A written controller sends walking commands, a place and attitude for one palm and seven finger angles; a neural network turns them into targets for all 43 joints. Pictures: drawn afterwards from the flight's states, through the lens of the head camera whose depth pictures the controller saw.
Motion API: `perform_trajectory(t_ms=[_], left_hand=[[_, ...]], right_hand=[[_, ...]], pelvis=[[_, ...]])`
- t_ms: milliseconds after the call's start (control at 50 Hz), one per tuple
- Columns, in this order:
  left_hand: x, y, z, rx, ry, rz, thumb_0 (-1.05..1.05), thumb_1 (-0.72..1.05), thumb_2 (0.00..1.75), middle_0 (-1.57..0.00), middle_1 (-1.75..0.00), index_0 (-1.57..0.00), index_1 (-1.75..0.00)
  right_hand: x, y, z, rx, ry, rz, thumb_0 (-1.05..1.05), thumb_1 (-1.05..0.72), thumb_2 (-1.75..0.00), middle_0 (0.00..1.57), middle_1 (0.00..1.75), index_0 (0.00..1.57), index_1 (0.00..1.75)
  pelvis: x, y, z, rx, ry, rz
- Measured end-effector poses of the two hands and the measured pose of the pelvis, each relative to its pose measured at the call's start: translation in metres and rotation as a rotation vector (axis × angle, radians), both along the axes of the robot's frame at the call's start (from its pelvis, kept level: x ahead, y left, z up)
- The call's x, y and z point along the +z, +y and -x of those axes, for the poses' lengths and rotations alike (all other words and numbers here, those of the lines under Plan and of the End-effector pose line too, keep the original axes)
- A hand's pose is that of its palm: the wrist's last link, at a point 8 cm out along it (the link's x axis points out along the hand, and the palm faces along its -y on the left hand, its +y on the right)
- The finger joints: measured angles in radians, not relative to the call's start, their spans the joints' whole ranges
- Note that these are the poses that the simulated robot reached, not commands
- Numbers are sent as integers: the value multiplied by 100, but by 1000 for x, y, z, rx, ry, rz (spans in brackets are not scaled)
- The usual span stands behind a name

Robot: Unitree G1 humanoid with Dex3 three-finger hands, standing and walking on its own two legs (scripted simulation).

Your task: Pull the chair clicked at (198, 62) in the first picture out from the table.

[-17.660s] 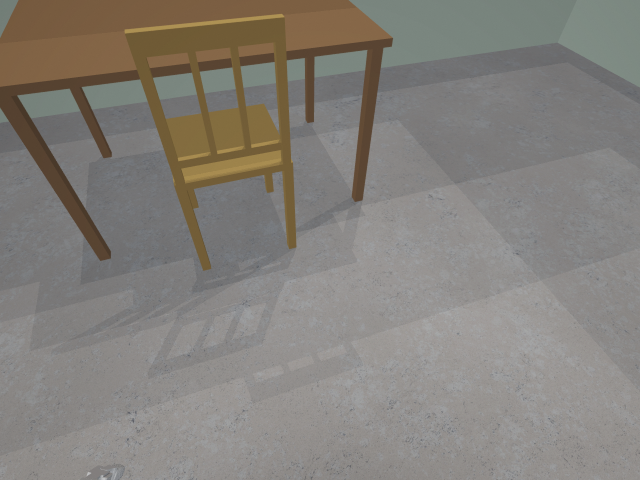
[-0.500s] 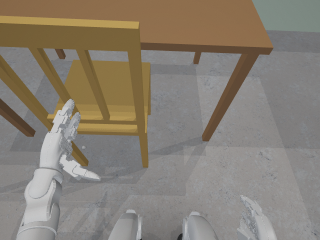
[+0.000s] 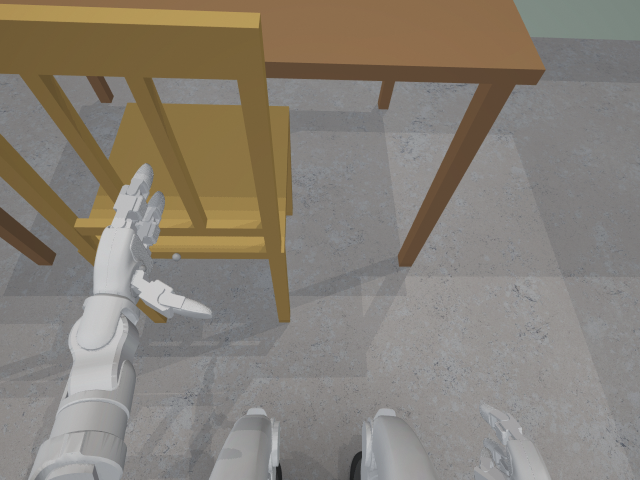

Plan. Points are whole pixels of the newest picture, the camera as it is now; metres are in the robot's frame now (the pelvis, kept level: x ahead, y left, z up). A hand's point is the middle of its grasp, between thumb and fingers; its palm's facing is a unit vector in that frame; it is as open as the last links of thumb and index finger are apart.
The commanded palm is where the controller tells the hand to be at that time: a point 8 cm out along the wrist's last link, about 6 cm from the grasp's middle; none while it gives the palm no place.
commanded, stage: aim the fingers beside a spindle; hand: left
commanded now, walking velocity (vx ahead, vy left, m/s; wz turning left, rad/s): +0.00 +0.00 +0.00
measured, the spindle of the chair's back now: (98, 164) +0.51 +0.32 +0.02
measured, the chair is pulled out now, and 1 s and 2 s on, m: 0.00 0.00 0.00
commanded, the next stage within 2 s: push the fingers through the gap in 0.62 s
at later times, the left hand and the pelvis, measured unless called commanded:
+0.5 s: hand (171, 261) +0.37 +0.19 +0.02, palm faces +0.02 -1.00 -0.04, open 16.9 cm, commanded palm +0.34 +0.25 +0.03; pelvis +0.00 +0.00 +0.00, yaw +0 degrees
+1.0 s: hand (179, 244) +0.39 +0.19 +0.02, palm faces +0.02 -1.00 -0.04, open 16.9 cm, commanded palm +0.37 +0.24 +0.03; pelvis +0.00 +0.00 +0.00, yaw +0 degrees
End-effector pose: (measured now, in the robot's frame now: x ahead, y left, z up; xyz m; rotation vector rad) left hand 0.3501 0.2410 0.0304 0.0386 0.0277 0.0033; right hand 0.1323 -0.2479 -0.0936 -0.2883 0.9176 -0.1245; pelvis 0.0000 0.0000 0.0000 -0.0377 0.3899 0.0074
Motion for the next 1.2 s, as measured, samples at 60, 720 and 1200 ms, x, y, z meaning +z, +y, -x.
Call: perform_trajectory(t_ms=[60, 720, 1200], left_hand=[[-4, -1, -6, 5, 7, -1, -1, -50, 30, -6, -8, -6, -8], [-6, 11, 10, 21, 3, 6, -1, -50, 30, -6, -8, -6, -8], [-3, 6, -39, 24, 2, -7, -1, -50, 30, -6, -8, -6, -8]], right_hand=[[-4, -2, 6, -8, 22, 1, 1, -91, -90, 20, 30, 20, 30], [1, 0, -10, 6, -1, 3, 1, -91, -90, 20, 30, 20, 30], [-11, -7, 32, -52, 119, 10, 1, -91, -90, 20, 30, 20, 30]], pelvis=[[-2, -1, 0, -3, 8, -1], [-1, 0, -1, 3, 3, 5], [-4, 0, 1, -8, 27, 4]])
